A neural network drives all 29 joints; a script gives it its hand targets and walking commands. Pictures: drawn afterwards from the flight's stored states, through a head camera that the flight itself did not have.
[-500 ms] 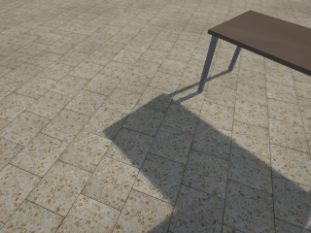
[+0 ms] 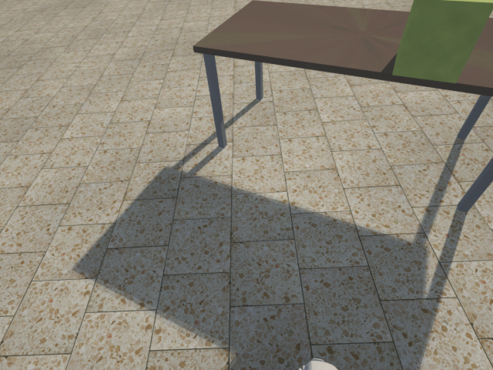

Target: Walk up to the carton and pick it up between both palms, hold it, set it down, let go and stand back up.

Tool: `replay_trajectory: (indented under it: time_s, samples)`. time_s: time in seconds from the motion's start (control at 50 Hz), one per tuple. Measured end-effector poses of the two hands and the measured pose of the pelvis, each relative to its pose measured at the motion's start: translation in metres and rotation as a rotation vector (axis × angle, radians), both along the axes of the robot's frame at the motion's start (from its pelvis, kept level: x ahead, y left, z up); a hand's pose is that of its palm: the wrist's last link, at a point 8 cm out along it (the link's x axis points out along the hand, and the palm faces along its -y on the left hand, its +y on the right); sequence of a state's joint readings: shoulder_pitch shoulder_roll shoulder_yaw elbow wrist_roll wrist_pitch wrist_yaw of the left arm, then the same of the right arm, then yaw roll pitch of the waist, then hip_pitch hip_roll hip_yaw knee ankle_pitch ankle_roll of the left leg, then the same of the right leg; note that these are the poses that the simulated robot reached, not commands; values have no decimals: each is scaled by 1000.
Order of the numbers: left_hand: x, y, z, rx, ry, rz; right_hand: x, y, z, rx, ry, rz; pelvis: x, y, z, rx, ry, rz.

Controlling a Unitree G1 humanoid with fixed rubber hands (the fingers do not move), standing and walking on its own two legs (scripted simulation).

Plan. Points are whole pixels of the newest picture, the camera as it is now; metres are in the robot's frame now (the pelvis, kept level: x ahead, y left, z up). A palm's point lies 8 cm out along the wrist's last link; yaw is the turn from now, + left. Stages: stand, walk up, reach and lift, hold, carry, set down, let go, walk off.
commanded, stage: walk up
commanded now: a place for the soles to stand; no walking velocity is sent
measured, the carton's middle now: (437, 32) +1.17 -0.64 +0.03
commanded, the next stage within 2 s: none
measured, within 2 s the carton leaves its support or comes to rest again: neither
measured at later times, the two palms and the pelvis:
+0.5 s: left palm (153, 284) +0.31 +0.22 -0.12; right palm (424, 326) +0.22 -0.29 -0.08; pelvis +0.24 -0.03 +0.02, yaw -16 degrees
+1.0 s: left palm (262, 166) +0.64 -0.02 -0.09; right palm (458, 275) +0.33 -0.41 -0.11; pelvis +0.44 -0.18 +0.02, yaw -32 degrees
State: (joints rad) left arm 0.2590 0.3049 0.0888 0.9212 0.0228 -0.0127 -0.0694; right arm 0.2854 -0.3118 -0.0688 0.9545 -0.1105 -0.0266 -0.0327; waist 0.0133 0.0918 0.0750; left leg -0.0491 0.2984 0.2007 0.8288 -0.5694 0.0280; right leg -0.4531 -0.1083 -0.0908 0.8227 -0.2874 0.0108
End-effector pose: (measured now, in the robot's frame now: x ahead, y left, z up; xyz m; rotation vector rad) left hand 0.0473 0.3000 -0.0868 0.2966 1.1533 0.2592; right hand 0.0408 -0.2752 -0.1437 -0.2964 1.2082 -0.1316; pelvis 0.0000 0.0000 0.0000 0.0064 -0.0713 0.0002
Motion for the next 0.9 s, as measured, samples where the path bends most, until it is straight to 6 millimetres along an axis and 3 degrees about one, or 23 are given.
replay_trajectory:
  time_s: [0.06,0.2,0.3,0.38,0.46,0.58,0.66,0.76,0.84,0.9]
  samples:
    - [24,-30,-3,-28,2,9,36,-12,5,46,-36,-13,20,-12,3,-10,9,-39]
    - [56,-73,3,-96,92,-68,121,-10,58,76,-203,2,80,-30,32,-16,20,-108]
    - [98,-82,-7,-154,127,-111,163,-10,73,53,-229,-39,132,-32,34,-28,29,-153]
    - [155,-75,-28,-168,141,-167,192,-13,69,2,-255,-98,183,-27,19,-35,27,-193]
    - [228,-77,-37,-148,148,-283,192,-15,63,-38,-233,-231,221,-28,13,-9,17,-252]
    - [344,-103,-12,-123,93,-443,166,-12,74,-25,-103,-389,272,-45,33,-3,16,-328]
    - [414,-140,0,-128,53,-522,157,-11,72,10,-8,-457,306,-64,39,4,24,-377]
    - [496,-218,2,-173,-10,-640,165,-19,57,69,78,-511,350,-96,33,21,29,-441]
    - [554,-288,-8,-185,-70,-728,186,-46,31,103,128,-547,389,-135,14,33,30,-483]
    - [581,-319,-16,-180,-101,-705,211,-74,15,123,140,-561,410,-160,2,15,31,-524]
